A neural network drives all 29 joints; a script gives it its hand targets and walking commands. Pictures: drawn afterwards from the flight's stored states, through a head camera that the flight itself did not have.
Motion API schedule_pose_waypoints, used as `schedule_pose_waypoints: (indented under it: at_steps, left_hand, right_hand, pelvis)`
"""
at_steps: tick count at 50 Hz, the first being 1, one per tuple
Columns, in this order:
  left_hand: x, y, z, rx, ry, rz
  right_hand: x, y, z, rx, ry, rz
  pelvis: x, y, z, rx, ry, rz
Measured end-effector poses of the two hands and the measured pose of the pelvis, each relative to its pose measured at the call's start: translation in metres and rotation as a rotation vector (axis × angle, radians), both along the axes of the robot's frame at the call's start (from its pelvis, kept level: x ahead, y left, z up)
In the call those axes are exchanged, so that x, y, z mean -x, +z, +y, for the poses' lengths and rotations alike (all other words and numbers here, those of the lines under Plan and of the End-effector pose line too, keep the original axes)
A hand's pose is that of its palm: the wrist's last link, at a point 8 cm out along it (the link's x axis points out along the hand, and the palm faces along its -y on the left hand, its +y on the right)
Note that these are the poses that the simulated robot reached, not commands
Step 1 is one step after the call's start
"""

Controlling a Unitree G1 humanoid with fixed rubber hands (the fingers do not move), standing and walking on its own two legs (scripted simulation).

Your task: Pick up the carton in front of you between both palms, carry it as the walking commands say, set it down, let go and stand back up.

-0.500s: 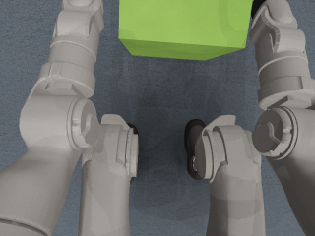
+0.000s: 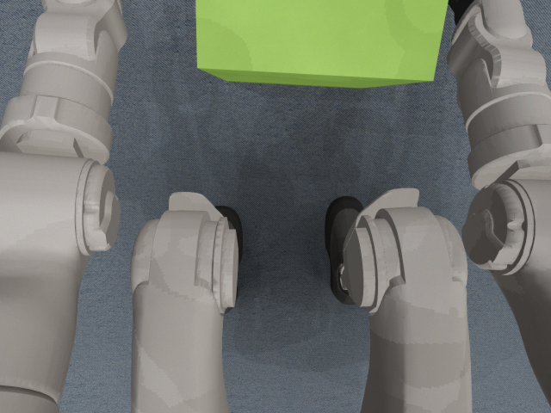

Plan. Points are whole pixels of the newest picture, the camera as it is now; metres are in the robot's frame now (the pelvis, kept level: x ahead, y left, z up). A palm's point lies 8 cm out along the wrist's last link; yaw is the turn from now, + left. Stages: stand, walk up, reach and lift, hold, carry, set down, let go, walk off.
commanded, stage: set down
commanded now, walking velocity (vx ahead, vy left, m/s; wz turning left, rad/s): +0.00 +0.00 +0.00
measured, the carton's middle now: out of the picture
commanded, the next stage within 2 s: let go in 1.12 s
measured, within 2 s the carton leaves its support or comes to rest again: neither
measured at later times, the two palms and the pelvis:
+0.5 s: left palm out of the picture +0.57 +0.19 -0.03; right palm out of the picture +0.54 -0.19 -0.03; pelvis +0.00 +0.00 +0.08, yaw +0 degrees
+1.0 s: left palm out of the picture +0.57 +0.19 +0.12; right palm out of the picture +0.53 -0.20 +0.12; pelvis +0.02 +0.00 +0.22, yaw +1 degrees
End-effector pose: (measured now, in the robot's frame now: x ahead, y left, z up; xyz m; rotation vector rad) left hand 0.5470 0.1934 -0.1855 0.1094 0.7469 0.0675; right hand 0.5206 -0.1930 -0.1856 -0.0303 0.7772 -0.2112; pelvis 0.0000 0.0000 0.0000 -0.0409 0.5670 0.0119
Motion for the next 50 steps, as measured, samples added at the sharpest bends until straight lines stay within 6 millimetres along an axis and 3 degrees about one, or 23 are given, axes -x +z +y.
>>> schedule_pose_waypoints:
  at_steps: [6,11,20,34,50]
  left_hand:
    - [-0.02,0.026,-0.005,0.02,-0.003,-0.059]
    - [-0.024,0.057,-0.017,0.024,-0.01,-0.107]
    - [-0.018,0.128,-0.01,0.011,0.014,-0.095]
    - [-0.024,0.203,-0.005,0.01,0.001,-0.114]
    - [-0.023,0.308,0.002,0.021,-0.015,-0.113]
  right_hand:
    - [-0.011,0.022,-0.004,0.0,-0.005,-0.071]
    - [-0.016,0.058,-0.001,-0.003,-0.002,-0.133]
    - [-0.013,0.129,0.0,-0.007,-0.019,-0.13]
    - [-0.015,0.204,-0.006,0.008,-0.016,-0.153]
    - [-0.013,0.307,-0.01,0.001,-0.01,-0.156]
  pelvis:
    - [-0.003,-0.002,-0.001,0.0,0.004,0.025]
    - [-0.002,0.01,-0.001,-0.005,-0.005,0.057]
    - [-0.001,0.061,-0.003,-0.013,-0.007,0.154]
    - [-0.007,0.125,-0.001,-0.012,-0.004,0.253]
    - [-0.024,0.219,-0.001,-0.015,0.0,0.272]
